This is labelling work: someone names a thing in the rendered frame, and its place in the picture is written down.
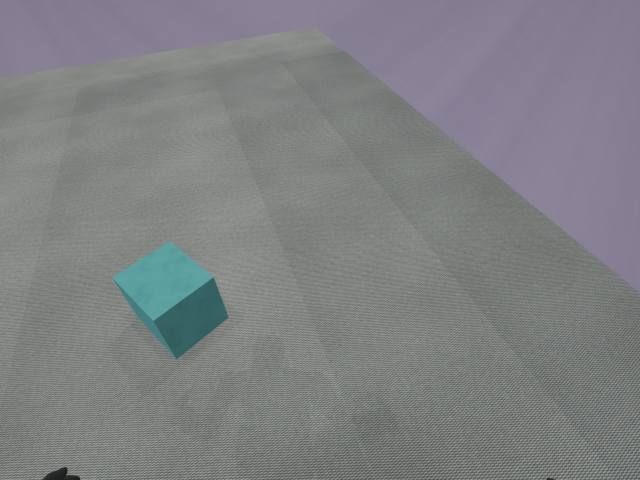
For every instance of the carton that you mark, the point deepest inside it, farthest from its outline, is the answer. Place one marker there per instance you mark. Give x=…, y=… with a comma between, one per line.
x=174, y=297

